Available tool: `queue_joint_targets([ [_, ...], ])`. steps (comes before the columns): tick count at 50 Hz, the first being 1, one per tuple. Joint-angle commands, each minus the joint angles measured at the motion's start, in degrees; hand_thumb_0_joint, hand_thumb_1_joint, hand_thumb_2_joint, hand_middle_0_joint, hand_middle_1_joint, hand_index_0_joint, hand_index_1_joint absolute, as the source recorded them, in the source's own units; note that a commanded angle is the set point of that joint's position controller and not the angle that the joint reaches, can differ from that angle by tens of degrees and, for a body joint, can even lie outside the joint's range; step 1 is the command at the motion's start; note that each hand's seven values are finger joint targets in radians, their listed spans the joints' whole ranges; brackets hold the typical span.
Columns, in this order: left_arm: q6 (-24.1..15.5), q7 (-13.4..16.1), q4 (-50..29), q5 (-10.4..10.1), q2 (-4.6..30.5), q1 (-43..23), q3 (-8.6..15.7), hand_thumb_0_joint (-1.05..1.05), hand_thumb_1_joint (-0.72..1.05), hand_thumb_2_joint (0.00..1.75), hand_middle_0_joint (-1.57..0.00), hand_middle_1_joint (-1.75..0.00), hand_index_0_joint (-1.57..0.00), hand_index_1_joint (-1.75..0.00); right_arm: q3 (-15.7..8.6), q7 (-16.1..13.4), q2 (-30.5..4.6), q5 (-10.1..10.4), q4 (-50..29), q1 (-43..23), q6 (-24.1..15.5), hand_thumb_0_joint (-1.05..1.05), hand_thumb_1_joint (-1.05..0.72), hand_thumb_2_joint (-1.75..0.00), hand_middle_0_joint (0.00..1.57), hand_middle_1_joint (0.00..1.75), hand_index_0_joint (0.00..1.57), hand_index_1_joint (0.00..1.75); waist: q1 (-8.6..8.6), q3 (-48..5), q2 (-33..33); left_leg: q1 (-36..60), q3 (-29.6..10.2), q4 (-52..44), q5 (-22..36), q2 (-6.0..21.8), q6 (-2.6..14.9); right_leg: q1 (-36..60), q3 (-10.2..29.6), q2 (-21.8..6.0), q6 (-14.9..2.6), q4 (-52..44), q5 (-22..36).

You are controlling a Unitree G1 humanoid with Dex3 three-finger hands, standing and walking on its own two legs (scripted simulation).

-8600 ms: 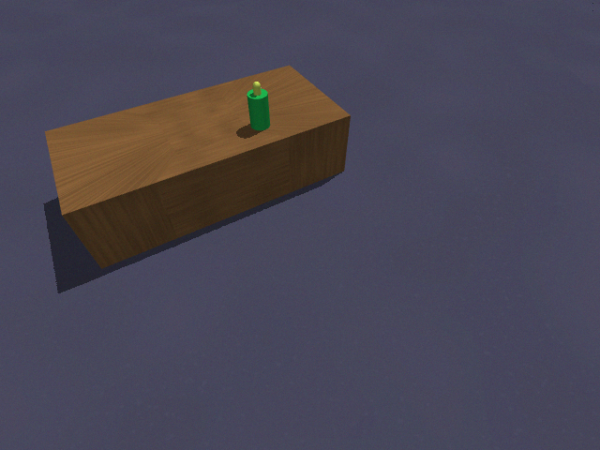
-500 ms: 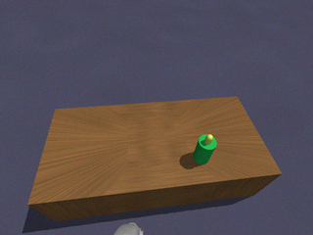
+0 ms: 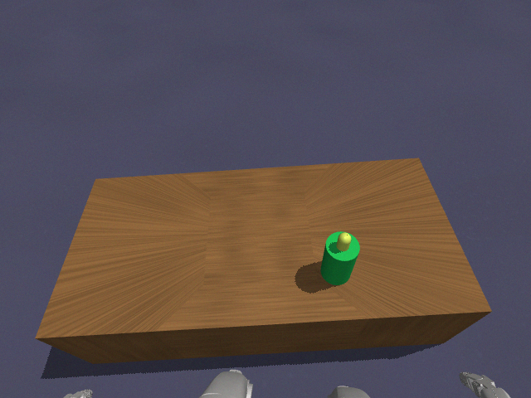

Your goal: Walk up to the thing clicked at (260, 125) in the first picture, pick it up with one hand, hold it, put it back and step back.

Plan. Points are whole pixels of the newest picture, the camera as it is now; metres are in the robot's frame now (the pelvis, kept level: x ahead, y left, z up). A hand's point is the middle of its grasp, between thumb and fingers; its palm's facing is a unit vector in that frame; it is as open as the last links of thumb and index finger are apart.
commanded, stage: walk up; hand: right
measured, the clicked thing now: (340, 255) +0.49 -0.17 -0.31
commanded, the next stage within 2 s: stand in 1.86 s
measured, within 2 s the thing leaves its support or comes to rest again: neither
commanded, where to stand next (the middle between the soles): +0.04 +0.04 m, yaw +2 degrees
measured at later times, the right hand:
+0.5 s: hand out of the picture +0.12 -0.22 -0.12, palm faces -0.17 +0.90 -0.41, open 7.4 cm
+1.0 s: hand out of the picture +0.12 -0.18 -0.12, palm faces -0.11 +0.94 -0.33, open 7.4 cm
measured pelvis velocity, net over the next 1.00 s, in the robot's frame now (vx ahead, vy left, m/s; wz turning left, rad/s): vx -0.01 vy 0.05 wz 0.08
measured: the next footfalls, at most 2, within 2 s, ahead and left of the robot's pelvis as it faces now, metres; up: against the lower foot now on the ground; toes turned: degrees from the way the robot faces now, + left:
left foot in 0.32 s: +0.03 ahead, +0.17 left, +0.00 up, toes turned +5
right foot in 0.60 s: +0.05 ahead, -0.08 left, +0.00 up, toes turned +4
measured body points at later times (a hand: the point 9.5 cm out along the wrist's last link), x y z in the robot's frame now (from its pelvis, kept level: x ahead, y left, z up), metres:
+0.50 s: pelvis +0.00 +0.04 +0.01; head +0.04 +0.06 +0.45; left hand +0.01 +0.38 -0.11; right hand +0.13 -0.27 -0.10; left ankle +0.00 +0.15 -0.71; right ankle +0.00 -0.11 -0.66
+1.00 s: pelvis -0.01 +0.05 +0.03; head +0.01 +0.06 +0.47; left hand +0.08 +0.37 -0.09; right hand +0.13 -0.23 -0.10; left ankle +0.00 +0.16 -0.71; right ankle +0.02 -0.08 -0.71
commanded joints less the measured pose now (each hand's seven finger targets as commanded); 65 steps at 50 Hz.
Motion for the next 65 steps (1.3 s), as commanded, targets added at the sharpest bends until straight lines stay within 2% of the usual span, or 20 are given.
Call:
queue_joint_targets([
  [1,-1.52,2.59,-4.03,-0.11,18.82,-1.37,5.70,0.00,0.90,0.90,-0.20,-0.30,-0.20,-0.30,-4.76,0.60,-12.02,0.31,-3.32,3.35,-0.76,0.00,-0.90,-0.90,0.20,0.30,0.20,0.30,-0.65,-2.40,-9.24,-8.22,-3.50,15.16,1.76,0.72,-0.99,3.16,16.54,-16.65,-14.62,-20.14,15.48],
  [5,-1.94,2.64,-3.02,0.65,17.91,2.76,5.20,0.00,0.90,0.90,-0.20,-0.30,-0.20,-0.30,-4.27,2.07,-10.05,0.37,-3.00,3.05,-0.13,0.00,-0.90,-0.90,0.20,0.30,0.20,0.30,1.97,-4.59,-14.62,-7.46,0.44,6.85,7.45,0.27,-2.16,8.17,9.02,-10.61,-11.75,-18.75,10.43],
  [10,-1.81,2.15,-3.54,0.76,19.46,4.10,5.92,0.00,0.90,0.90,-0.20,-0.30,-0.20,-0.30,-3.75,2.40,-9.92,0.03,-3.38,-0.70,-0.91,0.00,-0.90,-0.90,0.20,0.30,0.20,0.30,3.70,-7.14,-18.03,-4.31,5.19,-9.30,1.40,2.89,-2.67,13.95,8.81,-14.39,-14.56,-14.73,18.85],
  [13,-1.34,2.10,-4.20,-0.18,20.05,1.61,5.23,0.00,0.90,0.90,-0.20,-0.30,-0.20,-0.30,-4.07,2.55,-10.12,-0.07,-1.89,1.44,-1.43,0.00,-0.90,-0.90,0.20,0.30,0.20,0.30,1.78,-8.13,-17.45,4.24,9.23,-16.78,3.89,2.22,-1.81,8.75,7.10,-15.37,-14.41,-10.76,28.98],
  [15,-0.61,2.16,-4.80,-0.79,19.10,-0.59,4.17,0.00,0.90,0.90,-0.20,-0.30,-0.20,-0.30,-4.73,2.68,-11.04,-0.47,0.20,6.65,-1.78,0.00,-0.90,-0.90,0.20,0.30,0.20,0.30,-1.81,-9.94,-12.76,14.21,10.63,-27.12,12.77,0.38,-0.19,3.16,4.55,-13.90,-11.30,-4.32,24.63],
  [16,-0.05,2.26,-4.31,-0.96,16.36,1.19,3.20,0.00,0.90,0.90,-0.20,-0.30,-0.20,-0.30,-5.39,2.47,-12.23,-1.18,1.03,8.10,-2.05,0.00,-0.90,-0.90,0.20,0.30,0.20,0.30,-2.70,-10.91,-6.07,19.41,6.65,-31.58,13.15,0.94,1.58,-1.33,1.83,-10.75,-8.47,4.51,17.17],
  [17,0.47,2.22,-4.55,-1.53,11.93,3.78,2.04,0.00,0.90,0.90,-0.20,-0.30,-0.20,-0.30,-6.35,2.23,-17.28,-2.21,-0.58,7.49,-2.27,0.00,-0.90,-0.90,0.20,0.30,0.20,0.30,-2.37,-10.17,10.70,21.67,-13.61,-37.19,17.22,12.72,6.25,-11.68,-2.90,-3.13,-4.33,17.58,-0.41],
  [18,0.63,3.34,-4.43,-1.80,13.68,0.76,2.36,0.00,0.90,0.90,-0.20,-0.30,-0.20,-0.30,-6.60,2.24,-20.87,-1.01,-2.11,4.62,-2.32,0.00,-0.90,-0.90,0.20,0.30,0.20,0.30,-3.30,-8.84,14.09,14.76,-24.54,-40.30,15.25,19.61,13.56,-13.30,-0.59,2.77,-3.84,20.09,-18.95],
  [19,0.53,3.97,-3.41,-1.23,16.83,-1.73,2.80,0.00,0.90,0.90,-0.20,-0.30,-0.20,-0.30,-6.84,2.23,-20.71,-0.62,-1.36,3.98,-2.19,0.00,-0.90,-0.90,0.20,0.30,0.20,0.30,-4.39,-6.13,11.84,9.01,-26.74,-42.15,8.96,20.89,16.88,-10.46,3.97,1.44,-4.32,21.97,-20.13],
  [22,-0.07,2.73,-0.23,-1.82,15.19,4.70,2.84,0.00,0.90,0.90,-0.20,-0.30,-0.20,-0.30,-3.74,1.11,-11.87,-0.25,-2.73,-1.87,-2.38,0.00,-0.90,-0.90,0.20,0.30,0.20,0.30,0.27,-4.57,5.33,13.57,-6.54,-33.45,22.91,11.46,10.97,-11.70,4.59,0.54,-4.16,17.16,-10.51],
  [26,-0.87,1.92,0.28,-1.34,12.62,2.27,1.86,0.00,0.90,0.90,-0.20,-0.30,-0.20,-0.30,-3.61,0.91,-12.44,0.13,-1.30,0.95,-3.08,0.00,-0.90,-0.90,0.20,0.30,0.20,0.30,-1.71,-8.83,8.09,18.20,-7.03,-31.06,31.99,13.39,10.99,-4.85,0.70,1.23,-2.72,3.17,-8.39],
  [28,-1.54,1.99,1.02,-0.96,11.83,3.44,1.44,0.00,0.90,0.90,-0.20,-0.30,-0.20,-0.30,-2.94,0.60,-11.77,0.66,-1.75,-0.86,-3.03,0.00,-0.90,-0.90,0.20,0.30,0.20,0.30,-0.19,-9.56,6.52,15.21,-4.28,-27.39,37.09,14.15,11.29,1.90,0.21,2.43,-2.88,-5.01,-4.69],
  [30,-2.19,2.07,2.77,-0.32,11.98,4.79,1.58,0.00,0.90,0.90,-0.20,-0.30,-0.20,-0.30,-1.99,0.55,-9.97,1.72,-1.51,-3.24,-2.89,0.00,-0.90,-0.90,0.20,0.30,0.20,0.30,2.14,-9.08,2.98,9.25,-1.24,-22.26,33.99,11.93,7.20,10.84,1.59,3.02,-4.31,-17.06,8.12],
  [32,-3.21,2.10,1.93,0.63,16.84,1.77,2.41,0.00,0.90,0.90,-0.20,-0.30,-0.20,-0.30,-0.52,0.68,-5.96,2.65,-1.61,-2.75,-3.04,0.00,-0.90,-0.90,0.20,0.30,0.20,0.30,0.59,-8.94,-8.18,2.06,3.91,-14.97,19.54,3.87,0.76,14.18,22.56,-10.82,-9.85,-21.57,18.05],
  [33,-2.91,1.67,1.27,0.22,19.81,-2.14,2.48,0.00,0.90,0.90,-0.20,-0.30,-0.20,-0.30,-1.54,0.02,-8.65,2.17,-0.36,-3.27,-2.59,0.00,-0.90,-0.90,0.20,0.30,0.20,0.30,-0.09,-8.08,-11.14,6.17,6.93,-12.70,0.46,2.29,0.50,5.88,26.98,-17.33,-16.61,-21.06,16.31],
  [34,-2.78,1.31,0.52,0.05,18.12,-5.72,2.01,0.00,0.90,0.90,-0.20,-0.30,-0.20,-0.30,-1.83,-0.15,-8.98,1.72,1.80,-0.77,-2.83,0.00,-0.90,-0.90,0.20,0.30,0.20,0.30,-2.37,-6.79,-11.23,11.81,5.57,-14.67,1.03,3.90,0.42,1.34,25.43,-17.13,-17.39,-18.25,19.12],
  [36,-2.42,0.94,1.15,-0.78,13.50,-6.55,0.52,0.00,0.90,0.90,-0.20,-0.30,-0.20,-0.30,-1.82,0.40,-9.61,1.98,3.71,-1.25,-4.07,0.00,-0.90,-0.90,0.20,0.30,0.20,0.30,-2.87,-7.07,-6.01,16.65,3.30,-27.49,17.41,4.94,1.56,1.27,11.48,-7.60,-8.99,-14.55,20.96],
  [38,-2.34,0.89,1.97,-1.12,12.21,-5.44,0.22,0.00,0.90,0.90,-0.20,-0.30,-0.20,-0.30,-1.62,0.62,-9.94,1.74,4.02,-3.57,-4.67,0.00,-0.90,-0.90,0.20,0.30,0.20,0.30,-0.74,-9.46,-5.54,17.05,0.16,-30.60,30.44,8.35,3.46,5.20,6.39,-2.51,-5.07,-10.53,23.20],
  [41,-1.95,0.52,4.28,-1.04,12.66,-4.97,-0.05,0.00,0.90,0.90,-0.20,-0.30,-0.20,-0.30,-0.73,0.69,-9.65,1.72,5.12,-7.11,-4.80,0.00,-0.90,-0.90,0.20,0.30,0.20,0.30,0.35,-8.61,-5.61,12.64,-0.19,-32.09,22.90,9.13,3.32,8.83,7.10,-2.07,-4.99,-14.93,13.98],
  [65,-1.19,-0.37,13.38,-0.89,10.88,-10.62,-1.31,0.00,0.90,0.90,-0.20,-0.30,-0.20,-0.30,0.39,1.18,-8.01,1.29,15.02,-10.61,-5.07,0.00,-0.90,-0.90,0.20,0.30,0.20,0.30,0.13,-8.73,-3.38,20.85,4.25,-45.14,19.19,8.20,0.20,12.44,7.84,-3.14,-3.08,-27.05,14.51],
])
